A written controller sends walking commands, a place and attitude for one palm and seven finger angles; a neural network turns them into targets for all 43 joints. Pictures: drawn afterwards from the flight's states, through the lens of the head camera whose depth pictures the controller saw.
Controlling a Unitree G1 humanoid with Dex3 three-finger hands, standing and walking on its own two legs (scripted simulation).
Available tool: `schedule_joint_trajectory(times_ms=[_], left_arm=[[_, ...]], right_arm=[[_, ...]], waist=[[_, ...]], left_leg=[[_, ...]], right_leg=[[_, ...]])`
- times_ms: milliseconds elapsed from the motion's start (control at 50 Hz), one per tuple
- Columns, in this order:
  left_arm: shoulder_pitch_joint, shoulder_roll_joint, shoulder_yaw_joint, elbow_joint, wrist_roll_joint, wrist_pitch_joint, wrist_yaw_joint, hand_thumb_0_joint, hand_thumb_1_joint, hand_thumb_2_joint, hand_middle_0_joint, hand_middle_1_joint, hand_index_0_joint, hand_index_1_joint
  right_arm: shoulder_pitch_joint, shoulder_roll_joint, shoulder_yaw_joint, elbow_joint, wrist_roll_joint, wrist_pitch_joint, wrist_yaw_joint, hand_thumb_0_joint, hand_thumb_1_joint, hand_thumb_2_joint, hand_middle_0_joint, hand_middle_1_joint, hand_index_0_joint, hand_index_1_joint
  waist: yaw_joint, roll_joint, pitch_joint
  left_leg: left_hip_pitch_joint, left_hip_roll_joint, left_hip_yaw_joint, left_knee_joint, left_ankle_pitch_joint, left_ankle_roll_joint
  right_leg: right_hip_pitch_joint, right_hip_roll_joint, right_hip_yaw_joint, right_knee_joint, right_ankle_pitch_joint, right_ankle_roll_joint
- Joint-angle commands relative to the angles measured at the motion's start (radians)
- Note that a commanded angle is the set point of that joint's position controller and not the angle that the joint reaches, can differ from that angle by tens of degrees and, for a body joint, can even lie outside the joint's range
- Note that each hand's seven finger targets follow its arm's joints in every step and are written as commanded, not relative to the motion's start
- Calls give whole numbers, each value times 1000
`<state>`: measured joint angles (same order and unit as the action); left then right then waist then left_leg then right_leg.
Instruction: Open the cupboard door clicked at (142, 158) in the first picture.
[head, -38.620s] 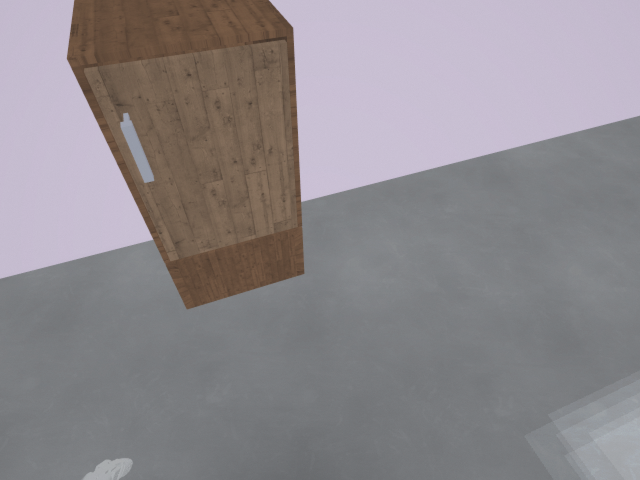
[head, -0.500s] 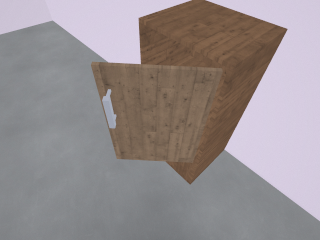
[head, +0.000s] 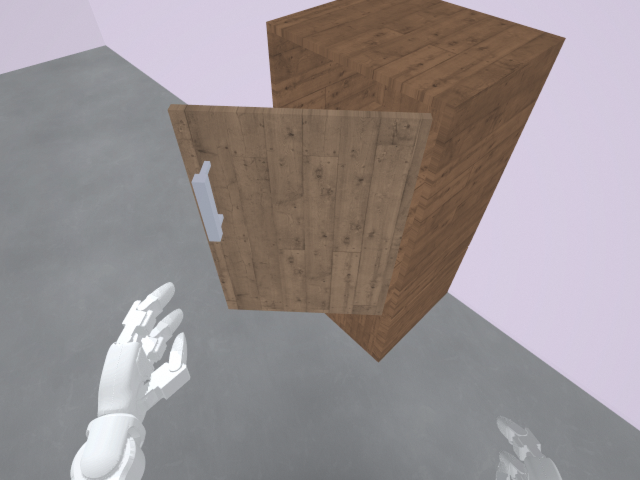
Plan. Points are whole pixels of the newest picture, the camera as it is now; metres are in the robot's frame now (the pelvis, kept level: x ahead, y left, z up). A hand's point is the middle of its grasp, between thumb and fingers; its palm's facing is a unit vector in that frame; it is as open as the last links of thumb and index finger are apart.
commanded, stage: raise the hand with hooked fingers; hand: left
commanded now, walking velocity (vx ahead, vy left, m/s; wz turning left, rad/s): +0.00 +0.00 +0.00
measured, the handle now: (211, 202) +0.59 +0.21 -0.02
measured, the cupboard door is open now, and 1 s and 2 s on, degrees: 44 44 44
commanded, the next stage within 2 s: move the hooked fingers beside the handle in 1.82 s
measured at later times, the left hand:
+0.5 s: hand (177, 410) +0.22 +0.19 -0.04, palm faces -0.11 -0.99 -0.02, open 10.7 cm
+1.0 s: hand (114, 380) +0.25 +0.26 +0.00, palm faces +0.02 -1.00 -0.05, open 13.5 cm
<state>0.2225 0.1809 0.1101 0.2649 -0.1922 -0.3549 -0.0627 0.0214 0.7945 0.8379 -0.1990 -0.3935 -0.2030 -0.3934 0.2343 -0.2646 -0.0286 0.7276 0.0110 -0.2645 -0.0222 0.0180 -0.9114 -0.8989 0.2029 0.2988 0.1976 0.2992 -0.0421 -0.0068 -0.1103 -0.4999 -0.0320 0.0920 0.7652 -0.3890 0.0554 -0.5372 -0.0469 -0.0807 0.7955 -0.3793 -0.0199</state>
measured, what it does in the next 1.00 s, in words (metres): stands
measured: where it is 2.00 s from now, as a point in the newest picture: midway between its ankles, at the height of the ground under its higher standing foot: outside the picture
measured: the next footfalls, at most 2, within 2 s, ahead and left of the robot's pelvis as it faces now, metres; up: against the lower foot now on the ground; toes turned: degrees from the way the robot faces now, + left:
none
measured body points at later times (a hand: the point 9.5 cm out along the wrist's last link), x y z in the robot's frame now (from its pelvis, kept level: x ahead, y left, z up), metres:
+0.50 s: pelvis -0.03 -0.03 -0.07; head +0.06 -0.03 +0.37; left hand +0.22 +0.24 -0.03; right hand +0.15 -0.25 -0.16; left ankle +0.00 +0.08 -0.71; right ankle +0.01 -0.11 -0.71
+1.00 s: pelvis -0.02 +0.01 -0.05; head +0.06 +0.03 +0.39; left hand +0.24 +0.32 +0.00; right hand +0.16 -0.24 -0.12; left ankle +0.00 +0.08 -0.71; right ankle +0.01 -0.11 -0.71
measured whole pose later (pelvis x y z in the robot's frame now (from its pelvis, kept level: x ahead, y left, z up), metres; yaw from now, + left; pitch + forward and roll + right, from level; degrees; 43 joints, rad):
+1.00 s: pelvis -0.02 +0.01 -0.05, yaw +0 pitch +15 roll -3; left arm 0.13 0.35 0.36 0.27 -0.36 -0.41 -0.44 0.00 -0.38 0.35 -0.29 -1.13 -0.29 -1.13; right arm 0.24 -0.27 0.01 0.54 0.03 -0.24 -0.04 0.01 -0.90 -0.90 0.20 0.30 0.20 0.30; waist -0.01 0.01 -0.13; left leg -0.87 0.01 0.05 1.13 -0.52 0.07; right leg -0.85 -0.03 -0.13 1.06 -0.47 -0.02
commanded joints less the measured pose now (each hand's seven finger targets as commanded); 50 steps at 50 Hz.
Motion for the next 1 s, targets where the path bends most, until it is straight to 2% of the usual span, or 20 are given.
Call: schedule_joint_trajectory(times_ms=[0,20,60,120,180,260,300,340,360,400,440,480,560,600,660,760,780,860,940,980], left_arm=[[344,103,149,41,-77,-266,-269,0,550,750,-225,-525,-225,-525],[330,166,214,65,-70,-284,-295,0,527,740,-227,-540,-227,-540],[227,228,244,-22,-70,-266,-312,0,480,720,-230,-570,-230,-570],[49,231,251,-300,-120,-275,-278,0,410,690,-235,-615,-235,-615],[-99,257,244,-552,-140,-351,-241,0,340,660,-240,-660,-240,-660],[-136,174,80,-450,-140,-347,-322,0,247,620,-247,-720,-247,-720],[-125,224,103,-312,-140,-280,-388,0,200,600,-250,-750,-250,-750],[-104,277,172,-190,-154,-178,-435,0,153,580,-253,-780,-253,-780],[-81,313,218,-116,-166,-118,-458,0,130,570,-255,-795,-255,-795],[-49,364,306,-151,-202,-32,-469,0,83,550,-258,-825,-258,-825],[-10,372,374,-213,-233,6,-437,0,37,530,-262,-855,-262,-855],[17,374,422,-291,-247,-23,-384,0,-10,510,-265,-885,-265,-885],[38,264,344,-267,-207,-111,-309,0,-103,470,-272,-945,-272,-945],[-22,253,298,-178,-174,-136,-320,0,-150,450,-275,-975,-275,-975],[-104,260,247,-101,-162,-144,-380,0,-220,420,-280,-1020,-280,-1020],[-208,394,325,-288,-197,-170,-426,0,-337,370,-288,-1095,-288,-1095],[-177,411,359,-312,-204,-174,-417,0,-360,360,-290,-1110,-290,-1110],[-121,387,380,-233,-207,-155,-365,0,-453,320,-297,-1170,-297,-1170],[-153,333,311,-111,-175,-77,-375,0,-500,300,-300,-1200,-300,-1200],[-188,341,301,-103,-170,-44,-402,0,-500,300,-300,-1200,-300,-1200]], right_arm=[[-113,-140,-63,-265,-1,-40,42,0,-900,-900,200,300,200,300],[-110,-134,-65,-284,6,-32,43,0,-900,-900,200,300,200,300],[-119,-134,-65,-330,8,-7,39,0,-900,-900,200,300,200,300],[-117,-111,-59,-395,11,-2,23,0,-900,-900,200,300,200,300],[-63,-100,-50,-357,3,-10,-4,0,-900,-900,200,300,200,300],[-50,-123,-19,-288,11,-36,-30,0,-900,-900,200,300,200,300],[-38,-136,-17,-267,28,-39,-47,0,-900,-900,200,300,200,300],[-43,-142,-14,-272,42,-34,-63,0,-900,-900,200,300,200,300],[-54,-146,-13,-280,47,-29,-68,0,-900,-900,200,300,200,300],[-67,-143,-11,-313,49,-19,-65,0,-900,-900,200,300,200,300],[-75,-123,-10,-340,43,-15,-57,0,-900,-900,200,300,200,300],[-62,-96,-12,-341,33,-19,-44,0,-900,-900,200,300,200,300],[-53,-84,-32,-297,24,-25,-28,0,-900,-900,200,300,200,300],[-36,-106,-36,-272,25,-23,-27,0,-900,-900,200,300,200,300],[-14,-143,-35,-280,34,-23,-39,0,-900,-900,200,300,200,300],[16,-161,-27,-303,33,-43,-56,0,-900,-900,200,300,200,300],[23,-156,-28,-302,30,-46,-53,0,-900,-900,200,300,200,300],[17,-151,-24,-293,23,-33,-41,0,-900,-900,200,300,200,300],[14,-171,-19,-314,30,-3,-36,0,-900,-900,200,300,200,300],[27,-178,-17,-328,33,4,-38,0,-900,-900,200,300,200,300]], waist=[[119,-22,-68],[133,-10,-117],[133,31,-146],[103,108,-256],[36,144,-348],[-59,107,-193],[-65,25,-149],[-45,-58,-166],[-17,-59,-166],[42,-28,-277],[84,-3,-362],[113,18,-423],[75,-12,-300],[25,-37,-198],[-11,-61,-116],[40,147,-332],[57,146,-377],[63,135,-300],[32,114,-183],[28,107,-203]], left_leg=[[-182,-12,-74,94,174,-88],[-234,-13,-66,126,172,-80],[-309,-13,-52,177,125,-63],[-308,0,-63,225,76,-43],[-273,30,-97,298,111,-28],[-353,49,-119,365,38,-14],[-434,50,-117,374,-26,-13],[-494,44,-114,374,-47,-13],[-497,41,-114,369,-34,-14],[-460,29,-112,337,31,-18],[-417,27,-117,311,104,-24],[-377,33,-128,282,182,-32],[-363,37,-123,251,178,-34],[-403,36,-120,258,94,-30],[-424,35,-119,265,7,-19],[-211,41,-143,198,133,-24],[-175,42,-144,189,173,-28],[-161,46,-163,170,248,-50],[-203,48,-173,129,122,-59],[-171,53,-185,118,163,-67]], right_leg=[[-54,25,25,73,151,-40],[-61,24,44,111,159,-38],[-92,27,87,145,112,-30],[-99,24,147,130,9,-16],[-115,32,187,137,50,-5],[-241,41,189,116,-58,1],[-231,35,210,76,-165,11],[-177,19,244,35,-226,25],[-148,14,254,29,-218,25],[-26,-8,253,30,-120,31],[56,-17,241,49,20,41],[104,-7,208,95,185,36],[-16,19,145,118,182,31],[-126,21,139,101,34,30],[-218,28,147,70,-150,17],[-151,55,74,142,22,-16],[-134,56,64,146,60,-14],[-171,71,14,167,109,-19],[-241,65,-7,144,18,-11],[-235,69,-12,141,40,-14]])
